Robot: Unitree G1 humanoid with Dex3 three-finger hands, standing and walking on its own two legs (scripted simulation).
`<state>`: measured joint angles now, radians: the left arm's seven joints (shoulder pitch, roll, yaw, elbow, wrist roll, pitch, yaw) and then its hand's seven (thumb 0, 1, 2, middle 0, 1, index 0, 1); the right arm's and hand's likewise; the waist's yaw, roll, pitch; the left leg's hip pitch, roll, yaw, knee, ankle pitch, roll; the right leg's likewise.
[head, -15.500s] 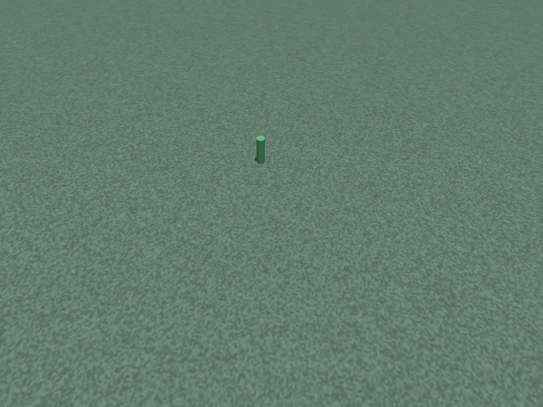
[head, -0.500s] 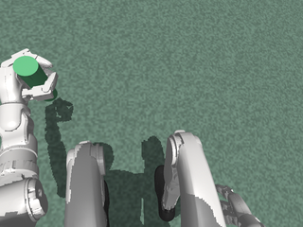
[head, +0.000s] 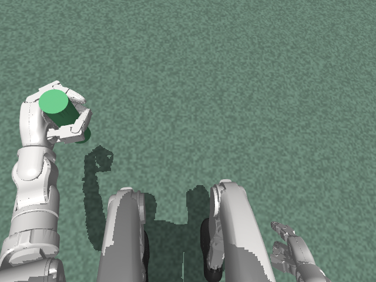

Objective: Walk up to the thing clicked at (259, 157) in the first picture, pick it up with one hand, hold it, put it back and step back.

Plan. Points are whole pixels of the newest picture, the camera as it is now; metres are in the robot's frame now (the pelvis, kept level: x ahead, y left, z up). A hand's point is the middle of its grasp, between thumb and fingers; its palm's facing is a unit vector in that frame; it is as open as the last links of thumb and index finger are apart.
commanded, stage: lift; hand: left
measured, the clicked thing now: (69, 120) +0.43 +0.22 -0.02
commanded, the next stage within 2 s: hold in 1.56 s
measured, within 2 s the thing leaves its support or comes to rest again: neither
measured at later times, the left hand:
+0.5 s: hand (20, 71) +0.40 +0.20 +0.18, palm faces +0.10 -0.99 -0.03, open 5.6 cm
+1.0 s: hand out of the picture +0.40 +0.19 +0.26, palm faces +0.09 -1.00 -0.01, open 5.6 cm
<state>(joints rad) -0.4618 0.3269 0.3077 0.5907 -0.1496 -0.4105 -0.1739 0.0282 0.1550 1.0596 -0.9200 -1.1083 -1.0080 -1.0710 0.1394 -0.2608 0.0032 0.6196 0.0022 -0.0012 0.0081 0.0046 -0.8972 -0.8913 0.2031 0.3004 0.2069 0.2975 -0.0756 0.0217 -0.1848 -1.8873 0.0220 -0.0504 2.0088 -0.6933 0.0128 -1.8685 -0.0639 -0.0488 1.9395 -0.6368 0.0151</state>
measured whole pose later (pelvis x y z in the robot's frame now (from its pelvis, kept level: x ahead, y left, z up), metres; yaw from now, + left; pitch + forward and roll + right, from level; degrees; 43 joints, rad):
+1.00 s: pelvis +0.06 +0.00 +0.23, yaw +1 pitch +15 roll -2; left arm -0.15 0.23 0.16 0.41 -0.18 -0.33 -0.10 0.03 0.16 1.05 -0.92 -1.11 -1.00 -1.08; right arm 0.23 -0.22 0.01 0.64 0.02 -0.06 -0.04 0.01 -0.90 -0.89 0.20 0.30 0.21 0.30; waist -0.03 0.01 -0.10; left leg -0.87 0.04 -0.01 1.15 -0.53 0.01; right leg -0.86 -0.03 -0.05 1.08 -0.47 0.02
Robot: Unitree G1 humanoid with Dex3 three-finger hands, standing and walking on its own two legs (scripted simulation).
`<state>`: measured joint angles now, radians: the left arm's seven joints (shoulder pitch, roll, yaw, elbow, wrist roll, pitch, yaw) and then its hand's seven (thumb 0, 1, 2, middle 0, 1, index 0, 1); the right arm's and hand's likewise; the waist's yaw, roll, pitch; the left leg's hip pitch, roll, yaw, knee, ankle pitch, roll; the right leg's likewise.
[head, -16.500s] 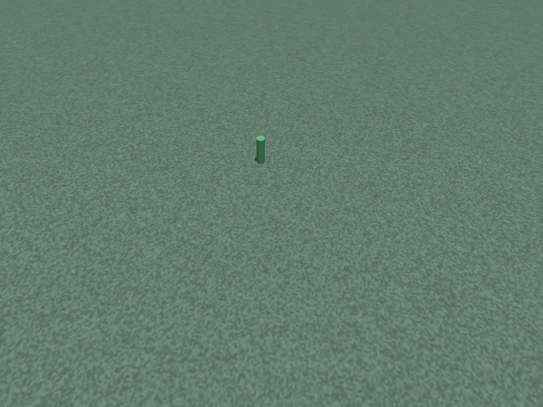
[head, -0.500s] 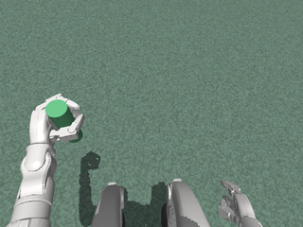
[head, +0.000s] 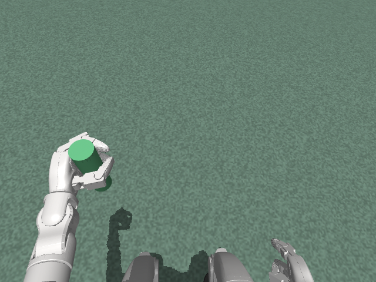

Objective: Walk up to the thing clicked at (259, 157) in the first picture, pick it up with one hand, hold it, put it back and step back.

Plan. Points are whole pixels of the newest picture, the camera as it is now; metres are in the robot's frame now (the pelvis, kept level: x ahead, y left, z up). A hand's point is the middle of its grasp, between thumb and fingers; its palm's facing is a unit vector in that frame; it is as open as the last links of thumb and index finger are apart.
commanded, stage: lift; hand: left
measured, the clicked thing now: (93, 168) +0.34 +0.19 +0.01
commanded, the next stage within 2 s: hold in 0.56 s
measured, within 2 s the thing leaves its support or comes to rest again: neither
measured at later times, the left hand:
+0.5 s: hand (98, 156) +0.34 +0.17 +0.07, palm faces +0.05 -1.00 +0.00, open 5.6 cm
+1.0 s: hand (100, 151) +0.34 +0.16 +0.09, palm faces +0.06 -1.00 +0.00, open 5.6 cm
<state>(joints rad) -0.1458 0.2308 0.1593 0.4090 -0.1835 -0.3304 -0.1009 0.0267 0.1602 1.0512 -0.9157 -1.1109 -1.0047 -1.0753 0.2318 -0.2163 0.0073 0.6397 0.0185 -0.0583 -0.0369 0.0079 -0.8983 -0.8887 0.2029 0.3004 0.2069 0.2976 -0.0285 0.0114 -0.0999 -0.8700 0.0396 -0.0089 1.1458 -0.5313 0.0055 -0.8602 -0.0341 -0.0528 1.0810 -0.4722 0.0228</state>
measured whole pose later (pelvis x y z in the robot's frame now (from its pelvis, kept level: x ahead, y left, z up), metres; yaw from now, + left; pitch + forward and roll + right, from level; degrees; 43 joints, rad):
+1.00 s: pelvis +0.02 -0.01 +0.04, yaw +0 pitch +7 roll -1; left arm -0.13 0.19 0.15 0.46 -0.18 -0.37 -0.12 0.03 0.16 1.05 -0.91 -1.11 -1.00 -1.08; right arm 0.23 -0.22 -0.01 0.67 0.01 -0.03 -0.04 0.01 -0.90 -0.89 0.20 0.30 0.21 0.30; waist -0.02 0.01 -0.04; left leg -0.55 0.04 0.00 0.87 -0.45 -0.01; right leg -0.55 -0.03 -0.05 0.83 -0.40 0.01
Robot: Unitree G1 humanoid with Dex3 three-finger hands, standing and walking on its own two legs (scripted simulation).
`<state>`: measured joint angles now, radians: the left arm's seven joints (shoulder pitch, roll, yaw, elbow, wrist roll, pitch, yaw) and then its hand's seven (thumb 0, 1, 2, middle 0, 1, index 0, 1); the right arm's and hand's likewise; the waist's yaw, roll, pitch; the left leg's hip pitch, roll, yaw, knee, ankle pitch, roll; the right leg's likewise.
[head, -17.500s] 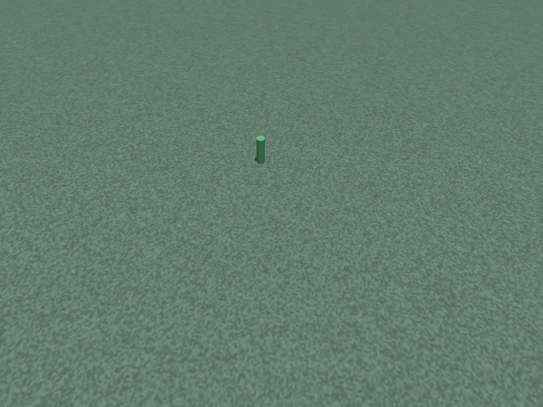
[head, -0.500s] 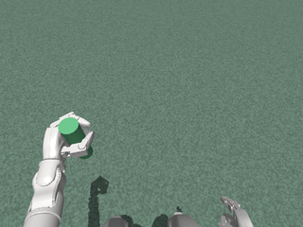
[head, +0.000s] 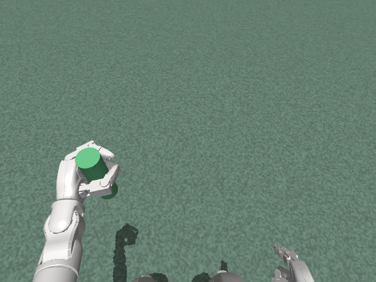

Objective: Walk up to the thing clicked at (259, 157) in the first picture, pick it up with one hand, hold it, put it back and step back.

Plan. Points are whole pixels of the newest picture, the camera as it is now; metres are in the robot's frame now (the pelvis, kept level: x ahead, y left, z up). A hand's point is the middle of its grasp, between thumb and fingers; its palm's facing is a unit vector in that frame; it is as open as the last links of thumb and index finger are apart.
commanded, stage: hold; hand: left
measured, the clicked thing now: (99, 176) +0.33 +0.18 +0.02
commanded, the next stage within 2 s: none
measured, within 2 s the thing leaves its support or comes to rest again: neither
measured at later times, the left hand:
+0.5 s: hand (103, 175) +0.32 +0.17 +0.05, palm faces +0.05 -1.00 +0.00, open 5.6 cm
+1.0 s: hand (102, 173) +0.32 +0.17 +0.06, palm faces +0.06 -1.00 +0.00, open 5.6 cm
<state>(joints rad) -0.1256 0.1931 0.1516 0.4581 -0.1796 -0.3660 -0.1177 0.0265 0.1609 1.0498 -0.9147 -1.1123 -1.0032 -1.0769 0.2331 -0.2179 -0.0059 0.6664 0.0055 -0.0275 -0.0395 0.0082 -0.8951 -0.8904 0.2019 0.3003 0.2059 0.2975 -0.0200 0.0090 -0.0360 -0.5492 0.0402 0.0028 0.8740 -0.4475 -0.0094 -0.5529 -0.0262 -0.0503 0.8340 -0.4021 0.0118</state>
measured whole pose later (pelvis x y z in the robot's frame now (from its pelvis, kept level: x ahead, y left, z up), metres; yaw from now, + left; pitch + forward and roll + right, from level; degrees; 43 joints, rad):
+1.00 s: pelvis -0.01 +0.00 +0.01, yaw +0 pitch +4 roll -1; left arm -0.15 0.19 0.14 0.50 -0.17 -0.36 -0.11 0.03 0.16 1.05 -0.91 -1.11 -1.00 -1.08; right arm 0.23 -0.22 0.00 0.68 0.01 -0.04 -0.03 0.01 -0.90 -0.89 0.20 0.30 0.21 0.30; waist -0.02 0.01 -0.02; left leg -0.48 0.04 0.01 0.80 -0.40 -0.01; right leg -0.48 -0.03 -0.05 0.76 -0.36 0.01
